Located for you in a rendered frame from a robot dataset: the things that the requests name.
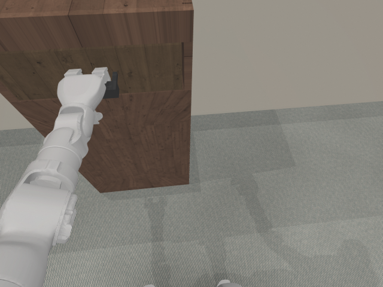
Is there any left robot hand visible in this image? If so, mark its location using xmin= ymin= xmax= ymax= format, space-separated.
xmin=57 ymin=67 xmax=111 ymax=124

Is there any left robot forearm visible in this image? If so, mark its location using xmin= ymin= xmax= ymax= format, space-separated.
xmin=0 ymin=103 xmax=95 ymax=233

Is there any handle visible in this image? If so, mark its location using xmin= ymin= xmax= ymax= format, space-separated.
xmin=103 ymin=72 xmax=119 ymax=99

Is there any left robot upper arm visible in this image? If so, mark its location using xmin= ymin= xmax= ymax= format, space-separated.
xmin=0 ymin=183 xmax=78 ymax=287

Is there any drawer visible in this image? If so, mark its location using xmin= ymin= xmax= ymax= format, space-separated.
xmin=0 ymin=42 xmax=183 ymax=100

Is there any cabinet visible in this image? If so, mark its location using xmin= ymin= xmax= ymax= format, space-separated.
xmin=0 ymin=0 xmax=194 ymax=193

